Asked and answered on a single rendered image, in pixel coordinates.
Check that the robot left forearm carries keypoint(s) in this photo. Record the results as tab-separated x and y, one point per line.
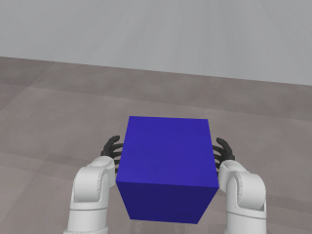
90	196

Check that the left robot hand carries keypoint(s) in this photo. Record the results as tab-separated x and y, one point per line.
110	147

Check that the carton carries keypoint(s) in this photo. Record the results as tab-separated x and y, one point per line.
167	169

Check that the robot right forearm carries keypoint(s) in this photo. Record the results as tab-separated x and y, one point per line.
245	199

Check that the right robot hand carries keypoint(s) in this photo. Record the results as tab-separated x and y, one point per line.
226	152

